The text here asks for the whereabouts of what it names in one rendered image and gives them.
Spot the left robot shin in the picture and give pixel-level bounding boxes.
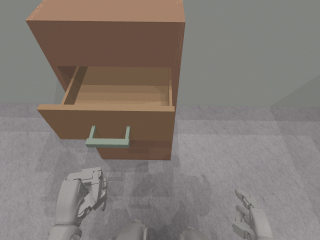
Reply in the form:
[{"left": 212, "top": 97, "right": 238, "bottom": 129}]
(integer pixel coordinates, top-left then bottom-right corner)
[{"left": 132, "top": 220, "right": 142, "bottom": 224}]

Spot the robot left forearm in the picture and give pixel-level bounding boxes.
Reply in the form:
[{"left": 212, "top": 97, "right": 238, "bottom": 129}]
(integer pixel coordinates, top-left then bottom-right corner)
[{"left": 48, "top": 224, "right": 82, "bottom": 240}]

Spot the cabinet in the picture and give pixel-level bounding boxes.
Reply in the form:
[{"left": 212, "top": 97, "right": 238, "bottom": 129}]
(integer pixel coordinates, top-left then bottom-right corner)
[{"left": 25, "top": 0, "right": 186, "bottom": 161}]

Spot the handle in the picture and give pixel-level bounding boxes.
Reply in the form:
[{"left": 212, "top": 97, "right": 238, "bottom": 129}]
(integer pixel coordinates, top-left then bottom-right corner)
[{"left": 85, "top": 125, "right": 131, "bottom": 148}]

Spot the right robot hand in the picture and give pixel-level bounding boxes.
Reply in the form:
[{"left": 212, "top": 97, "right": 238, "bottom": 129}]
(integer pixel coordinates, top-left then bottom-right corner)
[{"left": 232, "top": 188, "right": 275, "bottom": 240}]

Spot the drawer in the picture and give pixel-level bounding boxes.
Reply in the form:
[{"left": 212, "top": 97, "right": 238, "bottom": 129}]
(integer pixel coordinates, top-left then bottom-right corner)
[{"left": 37, "top": 66, "right": 175, "bottom": 141}]

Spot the robot right thigh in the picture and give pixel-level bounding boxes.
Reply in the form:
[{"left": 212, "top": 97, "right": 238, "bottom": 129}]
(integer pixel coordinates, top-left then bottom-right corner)
[{"left": 179, "top": 230, "right": 210, "bottom": 240}]

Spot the left robot hand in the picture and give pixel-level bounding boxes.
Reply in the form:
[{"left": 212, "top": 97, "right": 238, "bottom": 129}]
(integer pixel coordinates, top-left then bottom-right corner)
[{"left": 55, "top": 167, "right": 108, "bottom": 227}]

